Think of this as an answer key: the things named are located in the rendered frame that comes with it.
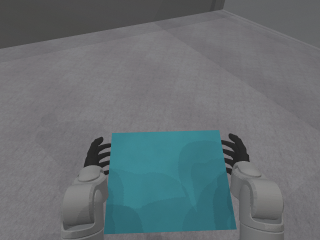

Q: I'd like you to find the carton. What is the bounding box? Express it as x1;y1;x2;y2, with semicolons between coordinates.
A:
104;130;237;234

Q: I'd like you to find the robot right forearm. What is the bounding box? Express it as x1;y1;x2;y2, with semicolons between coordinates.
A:
230;161;285;240

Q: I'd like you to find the right robot hand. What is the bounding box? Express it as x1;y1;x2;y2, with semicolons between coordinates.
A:
221;133;250;175

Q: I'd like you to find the left robot hand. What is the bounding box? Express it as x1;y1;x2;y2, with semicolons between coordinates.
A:
83;137;111;175

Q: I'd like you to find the robot left forearm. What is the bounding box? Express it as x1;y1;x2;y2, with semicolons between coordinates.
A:
60;165;109;240

